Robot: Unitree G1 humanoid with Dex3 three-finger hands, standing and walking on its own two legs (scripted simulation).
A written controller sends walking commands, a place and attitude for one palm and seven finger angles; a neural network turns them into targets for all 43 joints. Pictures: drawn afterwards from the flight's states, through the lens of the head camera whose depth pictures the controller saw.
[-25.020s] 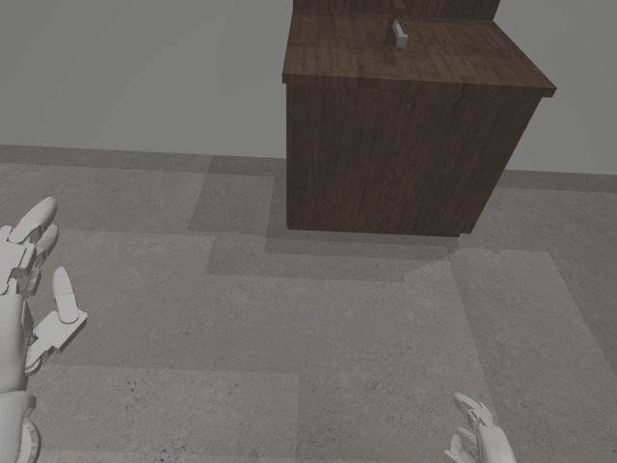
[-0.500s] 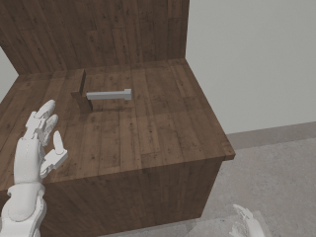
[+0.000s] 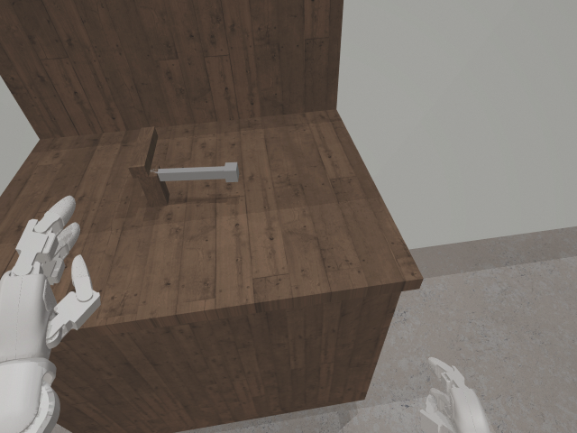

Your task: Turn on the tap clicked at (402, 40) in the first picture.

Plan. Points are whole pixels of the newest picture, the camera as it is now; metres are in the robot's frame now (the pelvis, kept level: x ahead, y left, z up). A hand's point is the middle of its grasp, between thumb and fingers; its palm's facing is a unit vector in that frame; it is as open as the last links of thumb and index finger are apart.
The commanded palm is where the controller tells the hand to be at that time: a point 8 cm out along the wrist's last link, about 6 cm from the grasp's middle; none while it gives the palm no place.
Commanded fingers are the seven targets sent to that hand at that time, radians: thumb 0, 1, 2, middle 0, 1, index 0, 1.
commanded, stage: step back with the hand held close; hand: left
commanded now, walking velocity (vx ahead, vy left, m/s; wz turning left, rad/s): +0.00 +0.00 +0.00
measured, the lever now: (231, 172) +0.56 +0.19 +0.06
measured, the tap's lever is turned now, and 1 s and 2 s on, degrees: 83 83 83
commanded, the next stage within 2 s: stop stepping back and stand still in 1.72 s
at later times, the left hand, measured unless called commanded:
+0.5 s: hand (69, 330) +0.17 +0.25 +0.15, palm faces +0.35 -0.82 -0.46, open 7.4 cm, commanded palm +0.12 +0.29 +0.17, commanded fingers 0.00 0.90 0.90 -0.20 -0.30 -0.20 -0.30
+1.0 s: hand (51, 353) +0.14 +0.25 +0.15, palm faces +0.39 -0.81 -0.44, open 7.4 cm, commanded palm +0.08 +0.30 +0.17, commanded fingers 0.00 0.90 0.90 -0.20 -0.30 -0.20 -0.30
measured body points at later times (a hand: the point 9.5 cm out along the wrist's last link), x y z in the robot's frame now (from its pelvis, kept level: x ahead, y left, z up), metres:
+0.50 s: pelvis -0.05 +0.02 -0.01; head -0.03 +0.00 +0.44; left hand +0.14 +0.29 +0.18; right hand +0.12 -0.23 -0.10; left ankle -0.02 +0.12 -0.74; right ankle +0.03 -0.10 -0.74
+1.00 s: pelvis -0.08 +0.02 -0.02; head -0.05 +0.01 +0.43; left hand +0.12 +0.30 +0.18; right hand +0.09 -0.22 -0.11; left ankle -0.02 +0.12 -0.74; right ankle +0.03 -0.10 -0.74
